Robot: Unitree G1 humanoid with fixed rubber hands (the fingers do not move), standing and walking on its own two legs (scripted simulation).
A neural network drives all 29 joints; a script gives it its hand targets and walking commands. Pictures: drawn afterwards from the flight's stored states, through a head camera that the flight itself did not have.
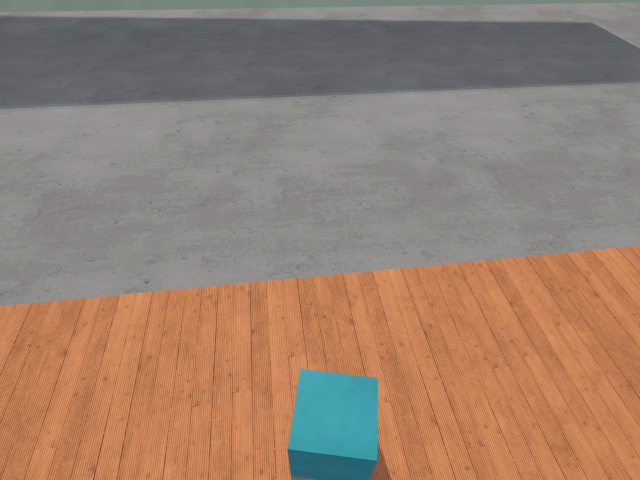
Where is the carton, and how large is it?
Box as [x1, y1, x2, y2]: [288, 369, 377, 479]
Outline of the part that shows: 300,369 288,443 288,456 291,475 315,479 368,479 376,461 377,378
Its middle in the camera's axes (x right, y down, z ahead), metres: +0.03 +0.52 +1.07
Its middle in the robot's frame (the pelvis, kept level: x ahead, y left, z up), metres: +0.42 -0.04 -0.66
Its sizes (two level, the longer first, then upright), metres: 0.210 0.200 0.250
